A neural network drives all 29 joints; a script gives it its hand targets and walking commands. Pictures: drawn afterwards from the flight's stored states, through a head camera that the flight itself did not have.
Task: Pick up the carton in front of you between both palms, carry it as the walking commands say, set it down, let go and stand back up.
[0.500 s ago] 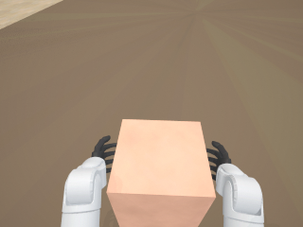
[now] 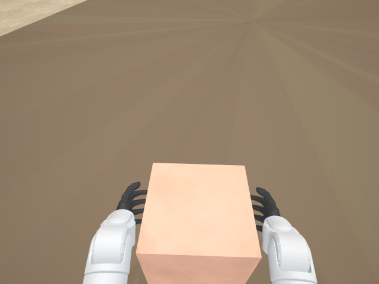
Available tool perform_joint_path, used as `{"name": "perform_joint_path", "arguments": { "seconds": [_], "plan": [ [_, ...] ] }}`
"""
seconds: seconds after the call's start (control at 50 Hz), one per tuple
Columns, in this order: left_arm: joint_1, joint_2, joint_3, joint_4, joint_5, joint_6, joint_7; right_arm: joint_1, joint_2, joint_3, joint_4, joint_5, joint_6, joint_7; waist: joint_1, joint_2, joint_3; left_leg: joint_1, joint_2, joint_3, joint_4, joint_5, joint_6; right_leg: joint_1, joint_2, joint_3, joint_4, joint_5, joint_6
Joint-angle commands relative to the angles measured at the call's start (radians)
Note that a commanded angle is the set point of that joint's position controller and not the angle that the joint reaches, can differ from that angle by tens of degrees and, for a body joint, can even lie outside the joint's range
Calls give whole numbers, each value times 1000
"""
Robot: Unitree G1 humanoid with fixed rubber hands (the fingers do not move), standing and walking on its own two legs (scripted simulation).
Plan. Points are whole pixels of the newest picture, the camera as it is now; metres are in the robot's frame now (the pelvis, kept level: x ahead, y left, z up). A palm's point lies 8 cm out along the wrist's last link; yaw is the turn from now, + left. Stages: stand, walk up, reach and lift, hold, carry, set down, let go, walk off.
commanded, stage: carry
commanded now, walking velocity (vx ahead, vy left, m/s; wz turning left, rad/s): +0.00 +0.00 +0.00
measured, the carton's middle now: (196, 231) +0.28 +0.00 -0.04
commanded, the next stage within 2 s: hold in 1.28 s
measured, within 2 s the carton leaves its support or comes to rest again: neither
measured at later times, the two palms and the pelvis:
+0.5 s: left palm (117, 230) +0.24 +0.16 +0.04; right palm (269, 237) +0.23 -0.14 +0.04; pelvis -0.05 +0.01 +0.00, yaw +0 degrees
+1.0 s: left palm (110, 236) +0.22 +0.17 +0.04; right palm (265, 243) +0.22 -0.13 +0.04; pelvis -0.06 +0.02 +0.00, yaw +0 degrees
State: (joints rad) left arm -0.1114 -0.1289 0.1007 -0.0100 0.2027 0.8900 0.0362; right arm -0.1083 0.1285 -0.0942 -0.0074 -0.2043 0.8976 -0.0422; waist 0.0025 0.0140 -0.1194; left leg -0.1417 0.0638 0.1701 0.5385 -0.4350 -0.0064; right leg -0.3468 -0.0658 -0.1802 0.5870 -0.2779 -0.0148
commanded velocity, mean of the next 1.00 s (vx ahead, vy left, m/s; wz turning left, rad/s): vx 0.00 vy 0.00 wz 0.00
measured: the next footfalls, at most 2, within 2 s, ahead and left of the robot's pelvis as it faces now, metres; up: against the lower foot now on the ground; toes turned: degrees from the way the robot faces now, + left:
none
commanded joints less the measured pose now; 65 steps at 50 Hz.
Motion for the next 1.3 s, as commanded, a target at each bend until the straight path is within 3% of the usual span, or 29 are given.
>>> {"name": "perform_joint_path", "arguments": {
  "seconds": [0.0,0.1,0.2,0.3,0.38,0.52,1.26,1.28],
  "plan": [
    [-467,-813,-529,-23,-246,-109,-212,-487,805,531,-46,256,-118,215,-4,-7,-211,-11,100,-64,-62,488,8,176,-103,99,-41,473,-18],
    [-534,-839,-433,130,-185,-220,-221,-562,833,445,99,196,-230,224,-1,-14,-197,-35,93,-75,-99,342,17,171,-104,110,-82,371,-17],
    [-573,-917,-432,195,-177,-271,-240,-606,911,443,164,189,-279,244,-1,-15,-210,-41,92,-83,-109,301,26,174,-102,112,-99,331,-16],
    [-541,-942,-492,143,-210,-229,-244,-573,936,500,116,226,-238,249,-2,-13,-222,-44,94,-85,-105,305,29,171,-104,109,-102,328,-13],
    [-516,-919,-481,136,-206,-196,-243,-545,913,487,107,221,-204,247,-1,-10,-209,-61,96,-86,-108,292,31,159,-104,108,-106,315,-10],
    [-556,-929,-499,107,-225,-198,-246,-582,926,502,79,234,-207,248,-1,-12,-191,-84,97,-94,-126,246,38,149,-102,110,-118,264,-3],
    [-536,-923,-506,103,-226,-190,-245,-562,919,506,76,238,-200,249,-2,-7,-208,-83,99,-90,-100,332,48,137,-100,90,-100,287,10],
    [-472,-960,-466,152,-221,-211,-251,-463,933,487,48,237,-203,250,-16,136,-71,-163,-52,-324,-215,579,48,445,190,215,-91,384,-19]
  ]
}}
